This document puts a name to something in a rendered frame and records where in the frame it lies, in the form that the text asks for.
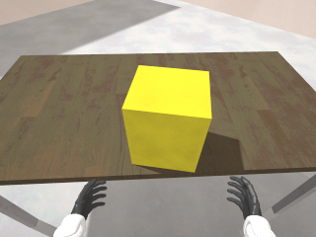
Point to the left robot forearm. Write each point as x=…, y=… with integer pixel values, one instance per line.
x=73, y=225

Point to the table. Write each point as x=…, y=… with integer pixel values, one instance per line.
x=61, y=120

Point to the right robot forearm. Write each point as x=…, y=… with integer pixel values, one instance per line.
x=257, y=226

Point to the right robot hand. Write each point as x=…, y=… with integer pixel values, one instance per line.
x=248, y=202

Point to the left robot hand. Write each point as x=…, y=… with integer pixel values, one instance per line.
x=83, y=205

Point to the carton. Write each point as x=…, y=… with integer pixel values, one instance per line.
x=167, y=114

